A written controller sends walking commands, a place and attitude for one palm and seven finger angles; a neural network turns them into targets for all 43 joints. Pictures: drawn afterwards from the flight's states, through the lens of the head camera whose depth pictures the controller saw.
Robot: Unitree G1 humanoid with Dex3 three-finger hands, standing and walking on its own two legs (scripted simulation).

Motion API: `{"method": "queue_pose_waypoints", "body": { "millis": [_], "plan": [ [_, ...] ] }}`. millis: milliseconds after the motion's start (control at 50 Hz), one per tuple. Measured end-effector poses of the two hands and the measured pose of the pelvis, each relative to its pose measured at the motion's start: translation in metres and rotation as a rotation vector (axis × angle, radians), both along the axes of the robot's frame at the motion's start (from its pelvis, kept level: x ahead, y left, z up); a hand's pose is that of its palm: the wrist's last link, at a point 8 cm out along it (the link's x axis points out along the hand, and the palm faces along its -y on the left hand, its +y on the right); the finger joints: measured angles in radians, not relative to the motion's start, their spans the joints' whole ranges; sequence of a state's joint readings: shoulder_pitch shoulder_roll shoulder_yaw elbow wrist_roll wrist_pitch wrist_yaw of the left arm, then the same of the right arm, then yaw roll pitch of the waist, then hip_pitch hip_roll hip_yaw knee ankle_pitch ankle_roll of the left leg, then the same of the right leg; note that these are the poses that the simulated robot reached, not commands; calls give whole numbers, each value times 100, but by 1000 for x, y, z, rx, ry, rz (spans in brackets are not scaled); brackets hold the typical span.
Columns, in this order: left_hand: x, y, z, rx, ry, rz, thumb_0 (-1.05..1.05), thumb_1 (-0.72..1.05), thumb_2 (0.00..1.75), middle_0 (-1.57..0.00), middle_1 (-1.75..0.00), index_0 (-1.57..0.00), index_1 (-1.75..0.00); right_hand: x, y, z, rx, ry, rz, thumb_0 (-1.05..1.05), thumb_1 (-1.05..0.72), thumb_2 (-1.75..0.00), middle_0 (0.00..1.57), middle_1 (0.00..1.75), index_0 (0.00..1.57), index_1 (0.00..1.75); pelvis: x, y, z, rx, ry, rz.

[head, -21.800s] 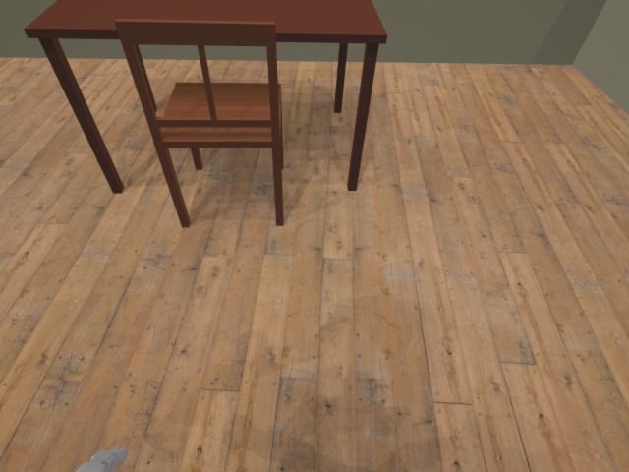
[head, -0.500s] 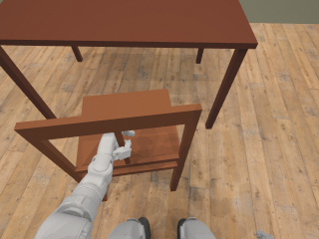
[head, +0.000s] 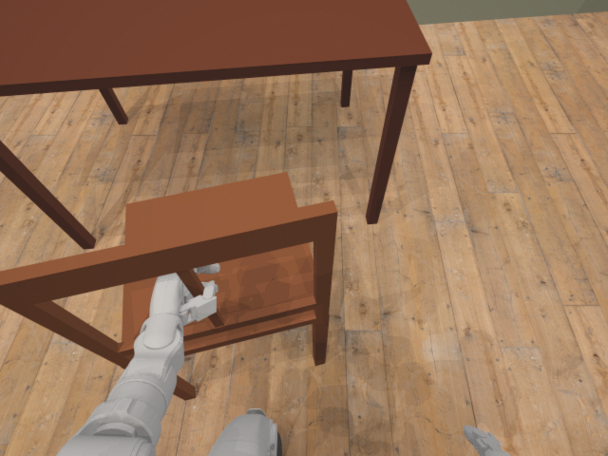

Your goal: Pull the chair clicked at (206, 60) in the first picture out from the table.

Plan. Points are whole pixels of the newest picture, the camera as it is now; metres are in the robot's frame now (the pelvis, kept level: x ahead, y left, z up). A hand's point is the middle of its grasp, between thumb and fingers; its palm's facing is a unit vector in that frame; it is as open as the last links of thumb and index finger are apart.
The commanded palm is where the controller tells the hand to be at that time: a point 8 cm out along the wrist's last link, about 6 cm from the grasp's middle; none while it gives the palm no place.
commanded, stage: step backward, pulling the chair out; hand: left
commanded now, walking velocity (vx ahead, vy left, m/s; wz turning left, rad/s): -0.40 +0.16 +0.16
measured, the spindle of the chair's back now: (203, 298) +0.35 +0.19 -0.11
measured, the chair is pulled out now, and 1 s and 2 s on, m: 0.32 0.56 0.67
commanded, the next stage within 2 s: stop walking, hand still on the chair in 0.80 s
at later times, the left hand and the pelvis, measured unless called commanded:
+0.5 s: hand (210, 371) +0.22 +0.15 -0.06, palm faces +0.00 -0.99 -0.16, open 5.2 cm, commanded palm +0.22 +0.21 -0.06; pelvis -0.10 +0.01 +0.00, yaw +4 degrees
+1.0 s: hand out of the picture +0.09 +0.16 -0.06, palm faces +0.09 -0.98 -0.19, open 5.2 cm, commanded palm +0.07 +0.21 -0.04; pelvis -0.23 +0.00 +0.00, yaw +6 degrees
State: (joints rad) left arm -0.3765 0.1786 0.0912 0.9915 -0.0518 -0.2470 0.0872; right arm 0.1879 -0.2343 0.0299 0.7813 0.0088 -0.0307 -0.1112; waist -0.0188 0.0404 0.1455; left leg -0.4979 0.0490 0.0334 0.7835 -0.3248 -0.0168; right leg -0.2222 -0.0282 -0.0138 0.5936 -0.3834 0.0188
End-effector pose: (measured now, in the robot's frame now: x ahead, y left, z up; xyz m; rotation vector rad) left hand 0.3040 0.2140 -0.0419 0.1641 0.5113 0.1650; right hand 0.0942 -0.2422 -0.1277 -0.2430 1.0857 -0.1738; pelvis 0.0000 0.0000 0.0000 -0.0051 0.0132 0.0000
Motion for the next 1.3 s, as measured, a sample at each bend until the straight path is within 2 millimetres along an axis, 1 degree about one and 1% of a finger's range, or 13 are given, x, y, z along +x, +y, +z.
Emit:
{"method": "queue_pose_waypoints", "body": {
  "millis": [120,240,360,500,560,660,720,840,920,1000,1060,1140,1300],
  "plan": [
    [-3,-3,0,-2,10,-47,3,70,81,-34,-122,-49,-145,-13,-29,14,-122,30,-3,1,-90,-90,21,30,21,30,-15,6,2,12,17,32],
    [-14,-5,0,-5,11,-53,3,71,80,-33,-122,-49,-145,-27,-32,25,-114,-22,15,1,-90,-90,20,30,20,30,-49,-1,2,0,15,19],
    [-54,-13,0,-6,8,-57,3,71,79,-33,-122,-49,-145,-54,-21,23,-47,-58,-23,1,-90,-90,20,30,21,30,-76,-8,2,-31,-8,25],
    [-98,-16,-1,-37,26,-111,3,70,81,-31,-127,-49,-145,-84,-2,19,-88,-27,22,1,-90,-90,20,30,21,30,-100,12,0,-23,5,77],
    [-113,-13,-1,-39,27,-125,2,70,82,-32,-130,-49,-145,-95,12,21,-82,-16,52,1,-90,-90,20,30,21,30,-119,16,1,-2,-4,74],
    [-142,-8,1,-47,62,-80,4,72,83,-31,-127,-49,-145,-114,35,22,-10,-50,95,1,-90,-90,20,30,21,30,-146,13,9,-35,4,59],
    [-158,-5,1,-33,61,-58,5,71,84,-33,-126,-49,-145,-130,39,18,32,-68,101,1,-90,-90,21,30,21,30,-163,5,7,-36,-1,49],
    [-193,-4,2,-3,57,-21,4,70,84,-37,-125,-49,-145,-175,16,4,52,-66,56,1,-90,-90,21,30,21,30,-201,-12,0,-40,-27,54],
    [-217,-6,3,-10,71,-3,4,70,83,-37,-125,-49,-145,-207,-10,8,-9,-19,29,1,-90,-90,21,30,21,30,-217,-11,3,6,-17,62],
    [-238,-8,4,-16,52,-18,4,72,82,-37,-127,-49,-145,-227,-26,17,-81,-30,19,1,-90,-90,21,30,21,30,-228,-4,2,16,-11,97],
    [-253,-8,4,-33,26,-43,4,74,82,-39,-131,-49,-145,-235,-27,23,-127,-51,27,1,-90,-90,20,30,20,30,-239,5,1,23,-18,111],
    [-277,-7,5,-43,42,-51,4,75,81,-37,-131,-49,-145,-238,-10,30,-92,-79,41,1,-91,-90,20,30,20,30,-248,9,6,20,-36,96],
    [-319,-8,6,-39,56,-28,4,74,81,-38,-130,-49,-145,-217,32,28,57,-156,102,1,-90,-90,20,30,21,30,-244,0,10,17,-63,91]
  ]
}}
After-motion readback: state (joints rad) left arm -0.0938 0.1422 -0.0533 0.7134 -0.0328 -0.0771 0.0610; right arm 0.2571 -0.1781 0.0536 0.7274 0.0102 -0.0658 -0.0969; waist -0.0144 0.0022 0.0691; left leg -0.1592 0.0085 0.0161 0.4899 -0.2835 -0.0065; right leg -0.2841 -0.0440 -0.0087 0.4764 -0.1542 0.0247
